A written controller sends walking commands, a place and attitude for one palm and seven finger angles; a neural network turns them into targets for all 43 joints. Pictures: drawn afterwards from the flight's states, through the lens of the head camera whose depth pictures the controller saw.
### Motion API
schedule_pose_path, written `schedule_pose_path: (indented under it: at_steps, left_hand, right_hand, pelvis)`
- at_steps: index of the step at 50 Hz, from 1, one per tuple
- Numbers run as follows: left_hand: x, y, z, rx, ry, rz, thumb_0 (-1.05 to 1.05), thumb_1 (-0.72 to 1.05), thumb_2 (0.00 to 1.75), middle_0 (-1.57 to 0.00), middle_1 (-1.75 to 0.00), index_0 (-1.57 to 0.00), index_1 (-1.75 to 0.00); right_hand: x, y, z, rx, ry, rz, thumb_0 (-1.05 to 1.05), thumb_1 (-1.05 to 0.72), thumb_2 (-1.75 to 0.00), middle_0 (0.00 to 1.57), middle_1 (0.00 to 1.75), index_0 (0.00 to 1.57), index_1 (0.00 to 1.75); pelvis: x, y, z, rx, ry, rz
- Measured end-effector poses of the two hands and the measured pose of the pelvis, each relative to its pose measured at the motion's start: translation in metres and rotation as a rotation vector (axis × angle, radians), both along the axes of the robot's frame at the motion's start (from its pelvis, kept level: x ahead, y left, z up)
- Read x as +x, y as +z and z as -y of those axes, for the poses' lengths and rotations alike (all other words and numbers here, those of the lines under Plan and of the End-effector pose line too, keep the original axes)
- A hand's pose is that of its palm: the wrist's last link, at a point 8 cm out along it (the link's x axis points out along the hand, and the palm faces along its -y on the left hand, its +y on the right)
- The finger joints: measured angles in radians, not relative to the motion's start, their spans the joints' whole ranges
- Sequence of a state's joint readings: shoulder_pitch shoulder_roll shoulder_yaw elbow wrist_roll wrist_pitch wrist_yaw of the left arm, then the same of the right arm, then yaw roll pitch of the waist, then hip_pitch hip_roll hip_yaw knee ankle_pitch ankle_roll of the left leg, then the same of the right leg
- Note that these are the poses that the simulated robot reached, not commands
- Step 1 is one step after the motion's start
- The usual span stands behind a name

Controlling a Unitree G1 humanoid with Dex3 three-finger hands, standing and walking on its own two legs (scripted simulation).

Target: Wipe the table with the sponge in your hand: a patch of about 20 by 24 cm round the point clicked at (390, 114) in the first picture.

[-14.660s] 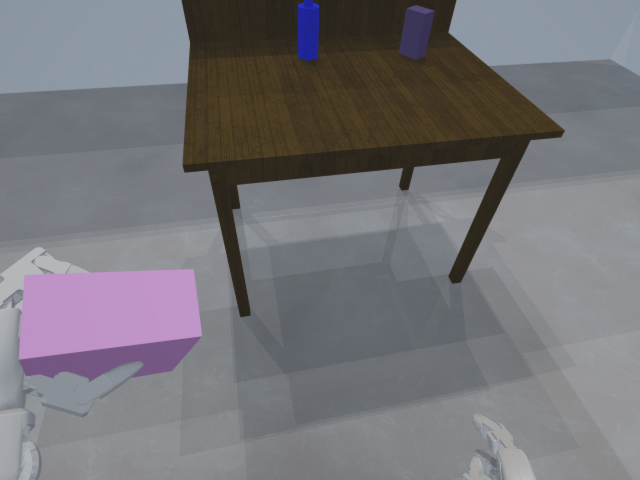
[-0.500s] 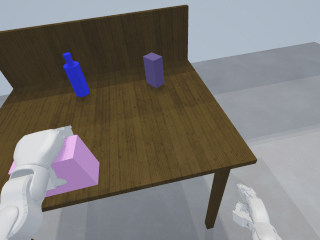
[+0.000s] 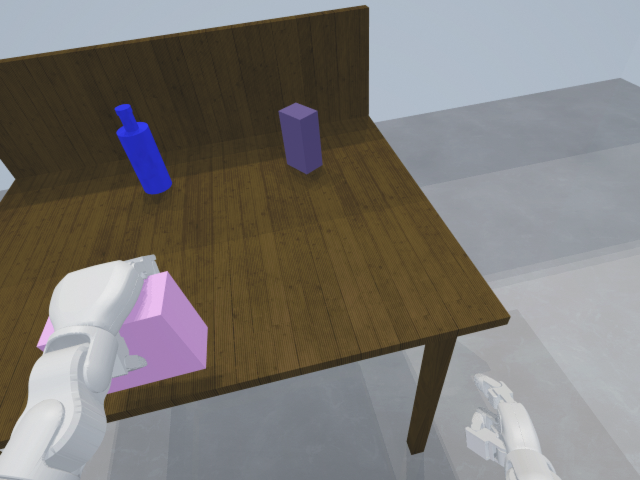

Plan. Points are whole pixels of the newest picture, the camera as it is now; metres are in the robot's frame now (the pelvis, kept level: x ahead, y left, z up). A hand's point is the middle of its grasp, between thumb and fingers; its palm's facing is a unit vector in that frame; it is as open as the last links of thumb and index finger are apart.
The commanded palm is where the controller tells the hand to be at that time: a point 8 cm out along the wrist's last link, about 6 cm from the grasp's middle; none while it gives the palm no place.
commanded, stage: move the sponge above the wiping area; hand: left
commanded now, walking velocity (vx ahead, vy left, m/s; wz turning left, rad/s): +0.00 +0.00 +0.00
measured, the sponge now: (142, 344) +0.24 +0.28 +0.06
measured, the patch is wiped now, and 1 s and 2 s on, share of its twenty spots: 0.00 0.00 0.00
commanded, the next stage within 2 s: lower the sponge onto the table in 1.94 s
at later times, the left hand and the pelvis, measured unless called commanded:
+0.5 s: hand (135, 314) +0.25 +0.29 +0.10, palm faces +0.03 -0.08 -1.00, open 10.1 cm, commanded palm +0.23 +0.28 +0.17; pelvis +0.01 -0.01 +0.00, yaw +0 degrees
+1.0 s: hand (144, 312) +0.27 +0.29 +0.08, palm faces +0.00 -0.09 -1.00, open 10.1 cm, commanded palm +0.25 +0.28 +0.15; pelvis +0.01 +0.00 +0.00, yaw +1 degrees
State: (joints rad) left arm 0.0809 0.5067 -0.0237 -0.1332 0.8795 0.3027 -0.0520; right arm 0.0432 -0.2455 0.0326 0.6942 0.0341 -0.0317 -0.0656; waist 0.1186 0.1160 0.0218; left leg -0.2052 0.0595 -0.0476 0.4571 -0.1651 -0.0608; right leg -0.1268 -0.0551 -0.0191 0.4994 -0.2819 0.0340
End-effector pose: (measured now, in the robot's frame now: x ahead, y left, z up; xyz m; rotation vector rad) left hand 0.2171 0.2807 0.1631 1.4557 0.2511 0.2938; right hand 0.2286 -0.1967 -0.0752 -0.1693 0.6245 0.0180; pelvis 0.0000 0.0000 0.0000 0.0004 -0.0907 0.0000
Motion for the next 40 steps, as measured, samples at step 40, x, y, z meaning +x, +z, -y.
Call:
schedule_pose_path:
  at_steps: [40]
  left_hand:
    - [0.022,-0.023,-0.003,0.0,-0.004,-0.04,0.0,-0.5,1.03,-0.73,-1.36,-0.74,-1.35]
  right_hand:
    - [0.002,-0.006,0.013,-0.022,-0.036,-0.036,0.02,-0.91,-0.9,0.21,0.3,0.2,0.3]
  pelvis:
    - [0.012,-0.001,0.002,-0.003,0.008,-0.026]
